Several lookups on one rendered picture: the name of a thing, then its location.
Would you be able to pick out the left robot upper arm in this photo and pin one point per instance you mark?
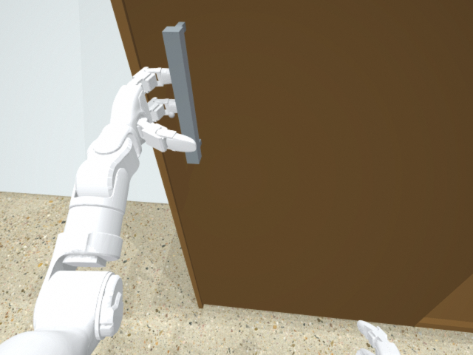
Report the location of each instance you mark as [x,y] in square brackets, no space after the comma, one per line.
[76,311]

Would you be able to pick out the left robot hand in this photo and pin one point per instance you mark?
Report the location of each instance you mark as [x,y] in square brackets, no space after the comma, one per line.
[131,108]

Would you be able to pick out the right robot hand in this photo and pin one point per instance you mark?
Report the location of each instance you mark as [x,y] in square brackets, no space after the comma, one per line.
[378,340]

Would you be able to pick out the handle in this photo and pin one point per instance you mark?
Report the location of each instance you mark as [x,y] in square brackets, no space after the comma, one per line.
[176,53]

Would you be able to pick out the wardrobe door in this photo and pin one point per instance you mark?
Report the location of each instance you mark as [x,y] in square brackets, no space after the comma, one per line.
[458,305]
[336,177]

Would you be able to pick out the left robot forearm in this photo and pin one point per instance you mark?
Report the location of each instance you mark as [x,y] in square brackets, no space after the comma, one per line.
[91,235]

